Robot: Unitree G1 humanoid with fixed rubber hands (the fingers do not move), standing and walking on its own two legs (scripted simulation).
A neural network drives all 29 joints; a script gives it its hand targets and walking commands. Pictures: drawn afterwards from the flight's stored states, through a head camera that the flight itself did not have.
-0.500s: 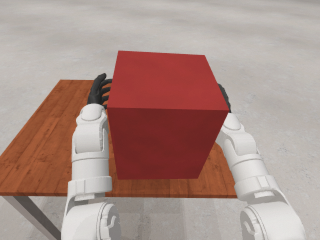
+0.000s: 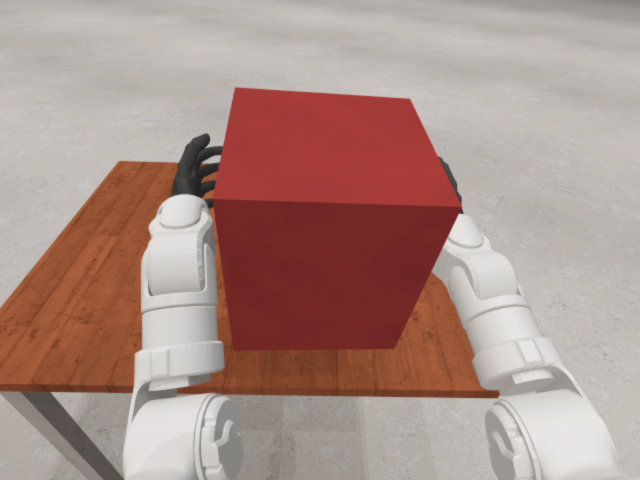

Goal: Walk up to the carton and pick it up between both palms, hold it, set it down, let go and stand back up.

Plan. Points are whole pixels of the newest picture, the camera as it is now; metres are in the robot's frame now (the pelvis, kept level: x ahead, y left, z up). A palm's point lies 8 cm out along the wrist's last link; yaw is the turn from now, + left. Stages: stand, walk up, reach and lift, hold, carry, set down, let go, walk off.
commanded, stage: reach and lift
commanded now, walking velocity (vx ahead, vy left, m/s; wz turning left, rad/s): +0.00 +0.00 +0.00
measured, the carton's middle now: (320, 226) +0.38 +0.00 +0.18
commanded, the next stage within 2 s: hold in 0.02 s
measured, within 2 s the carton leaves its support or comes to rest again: neither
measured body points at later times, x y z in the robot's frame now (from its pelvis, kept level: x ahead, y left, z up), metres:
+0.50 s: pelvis +0.00 +0.00 +0.00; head -0.05 +0.02 +0.45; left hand +0.38 +0.15 +0.23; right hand +0.38 -0.15 +0.20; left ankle +0.00 +0.11 -0.75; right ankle +0.04 -0.12 -0.75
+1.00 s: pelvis +0.00 +0.00 +0.00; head -0.05 +0.02 +0.45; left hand +0.38 +0.16 +0.23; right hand +0.38 -0.14 +0.21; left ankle +0.00 +0.11 -0.75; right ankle +0.04 -0.12 -0.75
